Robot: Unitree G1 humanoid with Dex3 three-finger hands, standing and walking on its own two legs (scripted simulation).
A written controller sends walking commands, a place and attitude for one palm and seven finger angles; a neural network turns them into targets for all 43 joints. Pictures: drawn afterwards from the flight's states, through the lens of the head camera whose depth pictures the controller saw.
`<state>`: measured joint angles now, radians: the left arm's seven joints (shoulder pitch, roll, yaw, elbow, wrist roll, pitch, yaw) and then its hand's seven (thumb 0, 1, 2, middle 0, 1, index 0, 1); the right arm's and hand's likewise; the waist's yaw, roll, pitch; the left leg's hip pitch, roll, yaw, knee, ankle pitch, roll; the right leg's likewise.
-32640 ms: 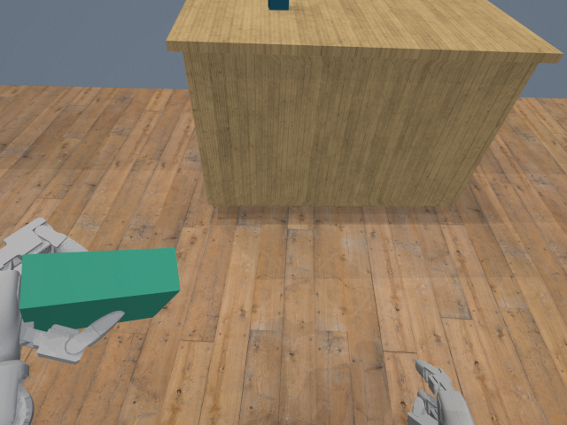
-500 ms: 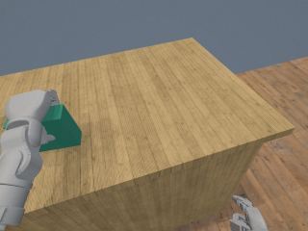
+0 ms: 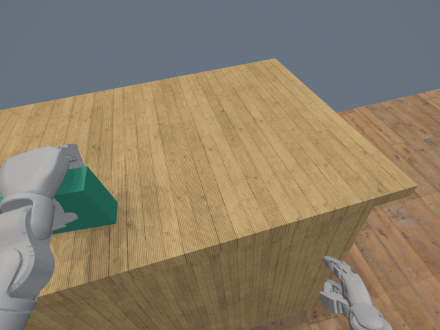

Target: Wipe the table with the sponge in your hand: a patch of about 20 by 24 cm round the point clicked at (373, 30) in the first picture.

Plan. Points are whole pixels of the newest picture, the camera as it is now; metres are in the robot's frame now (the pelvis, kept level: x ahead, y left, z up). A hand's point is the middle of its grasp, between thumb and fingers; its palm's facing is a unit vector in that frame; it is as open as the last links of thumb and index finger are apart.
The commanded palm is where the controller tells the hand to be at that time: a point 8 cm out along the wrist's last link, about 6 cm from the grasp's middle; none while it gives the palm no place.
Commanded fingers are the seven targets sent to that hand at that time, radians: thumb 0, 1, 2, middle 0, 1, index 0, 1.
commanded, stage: wipe back along the first lane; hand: left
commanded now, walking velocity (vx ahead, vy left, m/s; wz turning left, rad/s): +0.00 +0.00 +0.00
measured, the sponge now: (72, 209) +0.26 +0.32 +0.11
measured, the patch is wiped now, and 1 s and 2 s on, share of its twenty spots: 0.95 0.95 0.95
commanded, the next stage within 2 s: lift the sponge slowly off the table in 0.22 s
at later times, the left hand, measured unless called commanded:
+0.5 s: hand (58, 204) +0.23 +0.29 +0.17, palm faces +0.18 -0.08 -0.98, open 9.1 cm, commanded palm +0.19 +0.28 +0.21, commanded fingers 0.00 0.10 1.30 -1.20 -1.60 -1.20 -1.60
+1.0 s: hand (62, 206) +0.22 +0.27 +0.18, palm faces +0.16 -0.10 -0.98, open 9.1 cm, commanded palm +0.18 +0.27 +0.25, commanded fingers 0.00 0.10 1.30 -1.20 -1.60 -1.20 -1.60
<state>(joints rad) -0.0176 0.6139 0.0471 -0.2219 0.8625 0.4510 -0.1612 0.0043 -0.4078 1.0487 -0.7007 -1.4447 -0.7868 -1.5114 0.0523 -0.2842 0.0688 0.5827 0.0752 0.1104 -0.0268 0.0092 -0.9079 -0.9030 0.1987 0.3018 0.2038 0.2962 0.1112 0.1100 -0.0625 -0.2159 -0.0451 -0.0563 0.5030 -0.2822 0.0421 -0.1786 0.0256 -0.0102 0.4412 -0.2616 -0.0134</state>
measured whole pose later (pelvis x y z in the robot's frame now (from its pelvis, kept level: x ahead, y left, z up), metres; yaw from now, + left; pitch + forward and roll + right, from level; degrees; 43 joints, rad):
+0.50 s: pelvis -0.01 +0.00 +0.00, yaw +0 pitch -1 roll -1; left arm 0.06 0.59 0.01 -0.33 0.85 0.49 -0.12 0.01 -0.41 1.05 -0.70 -1.45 -0.80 -1.49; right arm 0.06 -0.27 0.08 0.59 0.08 0.08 -0.04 0.01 -0.91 -0.90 0.20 0.30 0.20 0.30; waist 0.12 0.11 -0.06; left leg -0.22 -0.05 -0.05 0.52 -0.28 0.04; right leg -0.19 0.02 0.00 0.47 -0.26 -0.01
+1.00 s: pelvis -0.02 -0.01 +0.00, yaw +0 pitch -3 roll -1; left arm -0.01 0.61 -0.03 -0.33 0.81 0.51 -0.17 -0.01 -0.45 1.05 -0.76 -1.39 -0.85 -1.43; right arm 0.03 -0.26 0.09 0.61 0.07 0.05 -0.06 0.01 -0.91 -0.90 0.20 0.30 0.20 0.30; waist 0.15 0.12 -0.03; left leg -0.18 -0.04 -0.06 0.49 -0.25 0.02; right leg -0.16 0.03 -0.01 0.46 -0.25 -0.03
